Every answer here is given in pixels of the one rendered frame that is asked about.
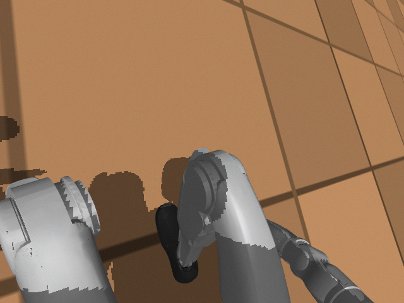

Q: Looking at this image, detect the right robot hand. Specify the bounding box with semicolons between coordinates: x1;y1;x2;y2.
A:
266;219;297;259

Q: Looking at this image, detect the right robot foot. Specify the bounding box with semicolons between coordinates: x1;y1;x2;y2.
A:
155;203;198;283

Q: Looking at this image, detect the right robot arm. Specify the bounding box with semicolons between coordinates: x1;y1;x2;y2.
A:
282;237;373;303

